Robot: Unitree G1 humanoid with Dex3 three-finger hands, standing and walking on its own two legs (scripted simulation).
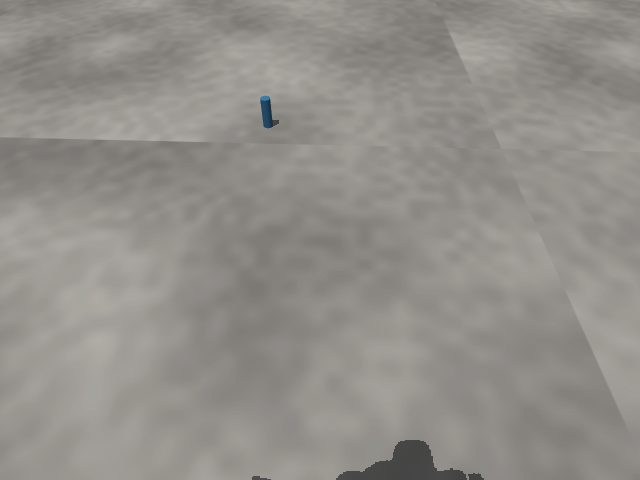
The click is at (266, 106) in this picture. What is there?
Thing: slim round
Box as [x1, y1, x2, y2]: [260, 96, 272, 127]
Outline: 262,96 260,100 263,124 265,127 270,127 272,125 269,97
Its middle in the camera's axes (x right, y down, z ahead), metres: -0.29 -0.72 +2.18
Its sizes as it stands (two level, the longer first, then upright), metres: 0.054 0.054 0.172
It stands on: the floor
